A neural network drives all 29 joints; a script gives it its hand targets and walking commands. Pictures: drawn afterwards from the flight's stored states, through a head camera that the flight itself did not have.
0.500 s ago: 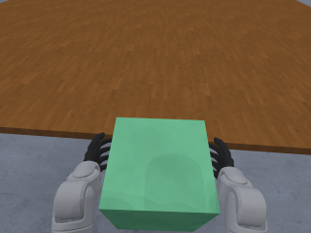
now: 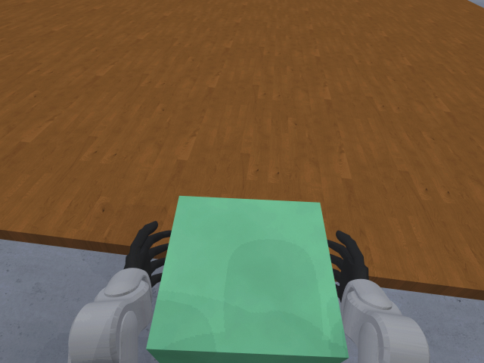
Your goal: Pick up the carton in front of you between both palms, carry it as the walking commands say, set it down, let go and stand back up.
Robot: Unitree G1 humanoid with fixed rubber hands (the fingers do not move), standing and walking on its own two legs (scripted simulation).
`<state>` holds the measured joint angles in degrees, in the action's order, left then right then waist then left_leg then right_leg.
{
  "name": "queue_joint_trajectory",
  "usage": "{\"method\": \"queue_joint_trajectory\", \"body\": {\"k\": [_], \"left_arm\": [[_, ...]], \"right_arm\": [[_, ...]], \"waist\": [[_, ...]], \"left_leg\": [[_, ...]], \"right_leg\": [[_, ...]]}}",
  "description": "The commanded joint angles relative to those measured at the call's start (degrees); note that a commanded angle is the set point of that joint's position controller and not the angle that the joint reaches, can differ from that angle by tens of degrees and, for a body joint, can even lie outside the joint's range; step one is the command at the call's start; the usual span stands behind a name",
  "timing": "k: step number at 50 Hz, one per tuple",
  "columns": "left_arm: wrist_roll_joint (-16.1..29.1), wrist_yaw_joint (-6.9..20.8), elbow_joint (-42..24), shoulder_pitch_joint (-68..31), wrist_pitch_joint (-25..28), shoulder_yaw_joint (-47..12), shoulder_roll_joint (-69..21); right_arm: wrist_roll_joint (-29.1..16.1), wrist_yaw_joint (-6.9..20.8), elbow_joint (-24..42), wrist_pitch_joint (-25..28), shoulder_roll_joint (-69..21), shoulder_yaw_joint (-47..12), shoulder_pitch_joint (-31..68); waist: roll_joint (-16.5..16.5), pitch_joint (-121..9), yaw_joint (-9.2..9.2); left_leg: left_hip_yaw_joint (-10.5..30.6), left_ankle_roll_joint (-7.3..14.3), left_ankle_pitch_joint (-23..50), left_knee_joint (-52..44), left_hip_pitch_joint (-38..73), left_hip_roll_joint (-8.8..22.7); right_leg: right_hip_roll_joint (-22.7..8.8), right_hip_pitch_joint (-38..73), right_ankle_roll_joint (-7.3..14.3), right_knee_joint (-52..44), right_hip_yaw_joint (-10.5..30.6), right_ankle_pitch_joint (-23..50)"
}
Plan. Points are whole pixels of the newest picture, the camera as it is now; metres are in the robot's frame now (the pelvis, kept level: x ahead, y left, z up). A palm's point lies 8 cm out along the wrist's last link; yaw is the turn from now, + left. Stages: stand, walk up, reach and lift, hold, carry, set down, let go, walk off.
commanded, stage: carry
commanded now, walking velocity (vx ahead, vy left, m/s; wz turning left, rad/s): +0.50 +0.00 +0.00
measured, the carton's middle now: (244, 297) +0.24 +0.00 +0.03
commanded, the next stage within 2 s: none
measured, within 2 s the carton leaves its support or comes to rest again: neither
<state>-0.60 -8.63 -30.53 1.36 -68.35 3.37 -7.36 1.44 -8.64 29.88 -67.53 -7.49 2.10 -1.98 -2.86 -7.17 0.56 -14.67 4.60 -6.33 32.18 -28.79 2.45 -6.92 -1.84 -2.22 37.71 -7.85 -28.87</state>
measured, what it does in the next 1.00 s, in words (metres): walks ahead: right foot, then left foot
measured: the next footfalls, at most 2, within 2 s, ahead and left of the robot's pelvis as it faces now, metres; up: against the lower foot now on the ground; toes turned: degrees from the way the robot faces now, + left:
right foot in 0.46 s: +0.48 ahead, -0.10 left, +0.00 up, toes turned -9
left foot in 0.82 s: +0.62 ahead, +0.11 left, -0.01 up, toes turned +3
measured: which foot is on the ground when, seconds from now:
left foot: down 0.00-0.46, up 0.48-0.80, down 0.82-1.00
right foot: up 0.00-0.44, down 0.46-0.98, up 1.00-1.00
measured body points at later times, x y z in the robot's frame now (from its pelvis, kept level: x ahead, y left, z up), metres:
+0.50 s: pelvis +0.32 -0.02 -0.01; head +0.33 -0.04 +0.44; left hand +0.64 +0.14 +0.15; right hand +0.66 -0.16 +0.14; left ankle +0.12 +0.08 -0.69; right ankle +0.44 -0.09 -0.72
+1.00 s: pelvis +0.68 +0.00 +0.01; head +0.74 +0.00 +0.46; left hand +1.03 +0.18 +0.14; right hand +1.05 -0.13 +0.13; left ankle +0.59 +0.10 -0.70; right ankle +0.46 -0.10 -0.65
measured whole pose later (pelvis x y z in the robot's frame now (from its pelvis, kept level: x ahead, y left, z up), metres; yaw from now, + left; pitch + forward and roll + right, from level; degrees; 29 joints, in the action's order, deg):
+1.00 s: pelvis +0.68 +0.00 +0.01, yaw -1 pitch +9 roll +0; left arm 2.3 -10.4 -13.3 -30.5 -65.9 14.9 -5.2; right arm 1.8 -10.4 15.1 -66.6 -8.8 16.0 30.5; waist -0.1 -2.3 4.4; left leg -4.3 4.9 -12.3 38.5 -20.4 -0.1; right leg -2.9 -13.3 2.7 49.8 -5.8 -14.8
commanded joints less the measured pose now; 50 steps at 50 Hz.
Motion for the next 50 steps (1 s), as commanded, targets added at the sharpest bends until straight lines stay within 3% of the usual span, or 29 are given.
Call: {"method": "queue_joint_trajectory", "body": {"k": [1, 2, 3, 4, 6, 8, 11, 15, 19, 21, 22, 23, 24, 25, 26, 27, 28, 29, 30, 33, 38, 42, 43, 44, 46, 47, 48, 49, 50], "left_arm": [[15.0, 6.8, -9.0, -23.7, 0.4, -38.3, -39.7], [15.3, 7.4, -9.0, -24.9, 0.8, -38.6, -41.8], [15.2, 7.8, -8.4, -25.7, 1.3, -38.6, -43.7], [15.0, 8.1, -7.6, -25.9, 1.7, -38.5, -44.9], [13.7, 8.1, -6.4, -24.8, 2.2, -38.1, -45.0], [12.3, 7.5, -5.4, -24.2, 2.3, -37.2, -43.4], [11.4, 6.0, -4.3, -27.0, 1.6, -35.6, -39.7], [12.3, 3.4, -2.6, -35.7, 0.0, -32.6, -33.1], [13.0, 0.3, 2.0, -45.5, -1.3, -28.2, -26.5], [13.0, -1.2, 5.0, -49.0, -1.5, -24.9, -24.4], [13.0, -1.8, 6.9, -50.4, -1.5, -23.3, -24.0], [12.8, -2.3, 8.9, -51.2, -1.4, -21.4, -23.2], [12.4, -3.0, 10.4, -52.4, -1.3, -19.4, -21.7], [12.9, -3.6, 11.5, -56.2, -1.0, -18.9, -21.7], [13.6, -3.5, 12.0, -57.6, -0.6, -19.1, -24.3], [14.8, -3.1, 11.5, -61.0, 0.1, -19.6, -27.1], [15.8, -2.5, 11.3, -64.6, 0.8, -20.5, -30.2], [16.7, -1.9, 10.6, -67.9, 1.5, -21.8, -32.7], [17.0, -1.3, 11.2, -70.0, 2.1, -22.3, -34.7], [16.6, 0.2, 12.7, -70.5, 3.1, -23.2, -37.6], [15.2, 1.4, 13.1, -67.8, 3.4, -24.3, -38.8], [14.7, 1.4, 11.7, -65.6, 3.1, -25.3, -37.7], [15.1, 1.5, 11.1, -66.2, 2.8, -26.0, -38.0], [15.7, 1.5, 11.5, -66.2, 2.6, -26.4, -37.5], [16.7, 1.5, 12.3, -65.5, 2.6, -27.0, -37.0], [17.2, 1.6, 12.3, -66.5, 2.7, -27.4, -37.6], [18.0, 1.8, 11.8, -68.4, 3.1, -28.1, -38.5], [19.8, 2.2, 10.6, -71.3, 3.7, -29.5, -40.3], [20.1, 2.4, 9.8, -71.6, 4.0, -30.0, -42.1]], "right_arm": [[-14.3, 6.2, 6.7, 0.8, -41.2, -34.4, 21.2], [-15.1, 6.8, 7.9, 1.2, -43.1, -35.4, 23.2], [-15.6, 7.3, 8.3, 1.5, -44.6, -36.2, 25.3], [-16.1, 7.8, 8.7, 1.9, -45.8, -37.1, 27.0], [-16.5, 8.4, 8.6, 2.1, -45.7, -37.9, 28.2], [-16.7, 8.6, 8.0, 1.8, -43.4, -37.8, 28.2], [-16.8, 8.0, 6.9, 0.9, -38.8, -36.5, 30.6], [-15.9, 4.9, 4.0, -0.4, -31.3, -32.1, 37.1], [-13.6, 0.5, -2.5, -1.4, -25.4, -26.3, 45.0], [-13.2, -1.6, -4.7, -1.7, -24.1, -24.1, 49.6], [-13.2, -2.4, -5.9, -1.9, -23.9, -23.1, 52.3], [-13.2, -3.2, -6.9, -2.0, -23.5, -22.3, 54.3], [-13.1, -4.0, -7.7, -2.1, -23.1, -21.4, 56.7], [-12.9, -4.4, -7.8, -2.0, -23.8, -19.9, 58.7], [-13.5, -4.7, -8.6, -1.7, -25.6, -19.5, 62.6], [-13.8, -4.5, -9.1, -1.3, -28.1, -19.0, 65.4], [-13.8, -4.1, -10.2, -0.6, -30.5, -18.8, 67.3], [-13.4, -3.6, -11.3, 0.0, -32.1, -18.4, 68.0], [-12.8, -3.2, -12.5, 0.6, -33.7, -18.5, 69.0], [-11.1, -2.1, -15.3, 2.0, -36.4, -19.6, 68.6], [-10.2, -1.1, -14.6, 2.8, -37.9, -21.3, 67.0], [-10.5, -0.8, -12.1, 2.4, -36.7, -21.6, 66.3], [-9.9, -1.1, -12.7, 2.3, -36.1, -21.2, 66.7], [-9.5, -1.1, -13.6, 1.9, -35.7, -21.0, 65.6], [-8.8, -1.2, -14.4, 1.4, -34.7, -20.2, 63.7], [-8.0, -1.3, -14.4, 1.5, -34.3, -19.4, 63.0], [-7.4, -1.4, -13.9, 1.7, -34.2, -18.6, 62.4], [-7.1, -1.4, -12.6, 2.2, -34.5, -17.9, 62.7], [-7.4, -1.3, -12.1, 2.4, -34.1, -18.1, 62.2]], "waist": [[17.7, -14.6, -1.88], [14.2, -14.0, -1.85], [7.5, -14.1, -1.62], [5.1, -13.1, -1.33], [7.2, -12.7, -1.01], [8.3, -10.8, -1.13], [8.7, -7.4, -1.40], [9.7, -3.7, -1.83], [11.1, -1.3, -2.50], [11.4, -3.7, -1.04], [9.5, -7.0, 1.25], [4.7, -12.5, 3.06], [-4.9, -17.5, 4.38], [-17.5, -20.6, 4.01], [-15.3, -20.8, 3.01], [-10.4, -19.9, 3.31], [-2.9, -19.6, 2.89], [-0.7, -19.2, 2.41], [-1.6, -20.1, 1.94], [-2.0, -20.7, 1.95], [-4.7, -19.5, 4.18], [-4.3, -15.5, 6.37], [-1.5, -13.0, 7.94], [-2.9, -12.9, 10.30], [-4.8, -15.6, 11.12], [-3.8, -18.3, 9.00], [-3.2, -21.5, 3.69], [0.6, -22.6, -6.66], [13.2, -15.4, -10.56]], "left_leg": [[43.6, 8.5, -11.3, -20.5, 43.3, 23.0], [37.3, 8.0, -4.4, -19.1, 39.6, 20.9], [32.0, 6.2, -2.4, -18.5, 35.7, 19.8], [26.9, 4.5, -1.6, -19.4, 31.3, 18.4], [21.1, 3.0, -5.0, -21.5, 27.9, 16.2], [17.5, 3.4, -6.4, -23.7, 27.4, 15.4], [13.5, 3.9, -2.6, -24.7, 29.0, 13.8], [8.6, 4.0, 4.8, -21.6, 29.4, 11.3], [7.2, 3.0, 7.9, -18.6, 29.7, 11.1], [5.3, 1.8, 17.3, -11.7, 30.1, 10.4], [2.3, 0.3, 22.7, -2.7, 28.6, 8.3], [1.6, -1.1, 18.9, 10.6, 22.9, 5.3], [2.7, -2.8, 4.2, 27.6, 11.4, 1.4], [8.3, -4.0, -21.9, 41.9, -6.8, -6.8], [14.8, -2.0, -22.3, 49.0, -11.6, -3.1], [15.6, -0.6, -20.5, 51.3, -13.8, -1.4], [16.2, -0.2, -17.1, 48.9, -13.9, 0.5], [16.4, -0.3, -14.6, 45.5, -12.8, 2.0], [15.9, -0.6, -13.1, 43.3, -11.5, 2.3], [14.1, -1.6, -12.5, 38.2, -14.3, 1.9], [9.2, -1.9, -10.4, 32.1, -23.1, 0.7], [8.2, -0.4, -10.9, 32.6, -33.1, 1.3], [4.1, -0.4, -19.7, 36.2, -42.7, -2.2], [3.9, 1.1, -23.5, 38.0, -48.9, -3.0], [5.8, 2.5, -27.3, 29.4, -48.4, -4.8], [7.5, 2.8, -22.2, 13.9, -34.7, -4.8], [8.3, 1.8, -7.9, -6.0, -10.2, -5.4], [3.3, -0.8, 14.0, -22.9, 19.6, -7.7], [9.9, -0.5, 39.5, -26.4, 47.9, -0.2]], "right_leg": [[4.7, -38.7, 2.4, 36.3, 5.3, 1.7], [2.4, -39.0, 3.9, 38.5, 6.4, 4.0], [0.1, -37.7, 4.7, 36.2, 7.6, 7.6], [-1.3, -35.7, 5.0, 32.1, 8.0, 10.9], [-0.8, -33.1, 4.9, 25.6, 6.0, 14.3], [-0.4, -33.9, 4.1, 19.2, 4.2, 16.3], [0.2, -36.8, 3.1, 9.3, 1.6, 21.2], [2.0, -36.7, 3.5, 1.5, -1.4, 25.7], [3.1, -33.3, 5.5, -3.7, -1.8, 27.1], [5.1, -25.8, 6.9, -5.1, -3.9, 24.5], [8.1, -17.0, 7.0, -7.8, -6.8, 22.8], [8.3, -3.8, 6.9, -8.0, -5.0, 18.9], [-5.3, 6.2, 9.8, -12.6, 16.5, 9.0], [-15.5, 17.3, 17.5, -19.9, 41.0, 8.2], [-15.0, 17.1, 17.4, -20.3, 39.5, 12.4], [-13.0, 14.8, 16.6, -17.4, 33.7, 19.5], [-11.5, 12.2, 15.1, -16.0, 27.9, 24.1], [-10.7, 9.2, 14.0, -15.9, 23.4, 27.7], [-10.1, 7.9, 13.3, -16.2, 20.7, 29.1], [-9.6, 8.9, 14.7, -16.4, 16.8, 33.4], [-7.6, 17.2, 15.5, -12.8, 11.3, 47.4], [-7.9, 24.6, 16.0, -11.5, 12.7, 52.3], [-5.9, 34.0, 16.1, -9.4, 13.8, 60.2], [-6.2, 42.2, 15.8, -5.5, 15.9, 73.5], [-4.6, 49.7, 13.4, 2.9, 15.5, 89.9], [-1.5, 44.2, 10.3, 9.1, 10.8, 93.6], [1.2, 29.4, 8.0, 17.4, 6.6, 94.4], [2.7, 8.5, 6.7, 32.0, 2.3, 86.6], [10.7, -27.9, 6.1, 47.7, -0.8, 13.3]]}}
